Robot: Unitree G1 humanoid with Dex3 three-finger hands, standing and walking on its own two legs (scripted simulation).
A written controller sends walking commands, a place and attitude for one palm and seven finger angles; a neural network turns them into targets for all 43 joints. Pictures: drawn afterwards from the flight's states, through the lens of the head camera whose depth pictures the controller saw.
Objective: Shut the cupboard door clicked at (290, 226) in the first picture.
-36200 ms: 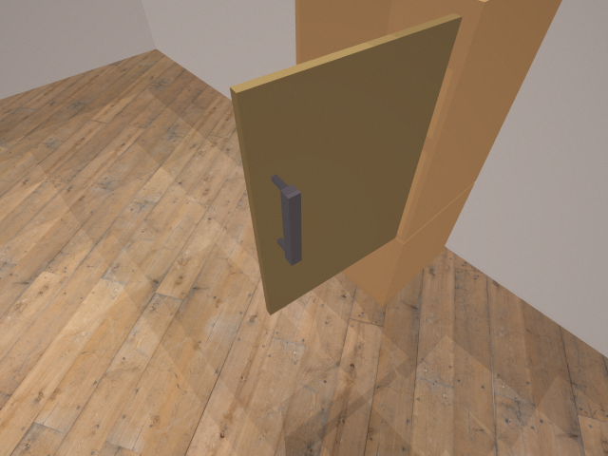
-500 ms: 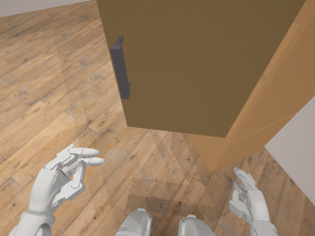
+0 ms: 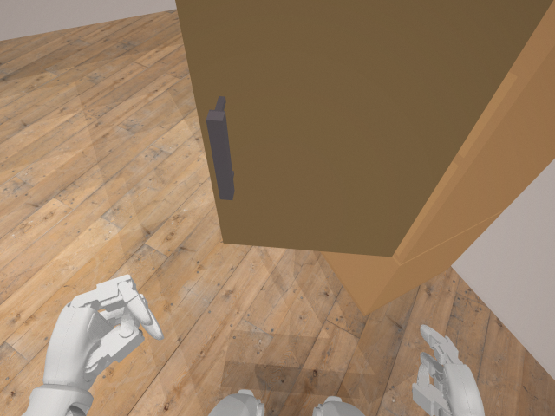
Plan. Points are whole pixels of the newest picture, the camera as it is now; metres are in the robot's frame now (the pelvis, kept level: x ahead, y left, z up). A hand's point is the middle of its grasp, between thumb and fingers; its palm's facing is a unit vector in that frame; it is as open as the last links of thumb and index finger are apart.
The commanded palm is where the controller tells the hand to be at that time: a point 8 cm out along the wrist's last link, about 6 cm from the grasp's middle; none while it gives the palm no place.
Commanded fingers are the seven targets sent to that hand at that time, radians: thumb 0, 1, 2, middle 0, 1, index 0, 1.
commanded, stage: raise the hand and make a fist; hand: left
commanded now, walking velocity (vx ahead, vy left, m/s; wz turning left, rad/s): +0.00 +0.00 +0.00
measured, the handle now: (224, 151) +0.50 +0.13 +0.08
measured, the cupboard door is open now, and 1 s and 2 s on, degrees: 58 58 58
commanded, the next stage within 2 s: bring the fist close to the handle in 0.76 s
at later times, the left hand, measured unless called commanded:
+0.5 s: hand (129, 310) +0.23 +0.20 +0.08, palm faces -0.01 -1.00 -0.03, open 3.1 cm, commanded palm +0.20 +0.25 +0.08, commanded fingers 0.00 0.90 0.90 -1.30 -1.50 -1.30 -1.50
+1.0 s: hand (151, 306) +0.23 +0.17 +0.09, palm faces +0.02 -1.00 -0.05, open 3.1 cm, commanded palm +0.22 +0.22 +0.08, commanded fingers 0.00 0.90 0.90 -1.30 -1.50 -1.30 -1.50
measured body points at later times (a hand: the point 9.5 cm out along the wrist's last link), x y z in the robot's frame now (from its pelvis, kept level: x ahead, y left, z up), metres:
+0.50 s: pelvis +0.00 +0.01 +0.02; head +0.05 +0.02 +0.47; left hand +0.22 +0.25 +0.08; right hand +0.18 -0.22 -0.05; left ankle +0.01 +0.06 -0.66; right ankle +0.02 -0.10 -0.66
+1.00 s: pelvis +0.00 -0.02 +0.01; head +0.04 -0.02 +0.46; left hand +0.22 +0.22 +0.09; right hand +0.19 -0.24 -0.06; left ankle +0.01 +0.06 -0.66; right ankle +0.02 -0.10 -0.66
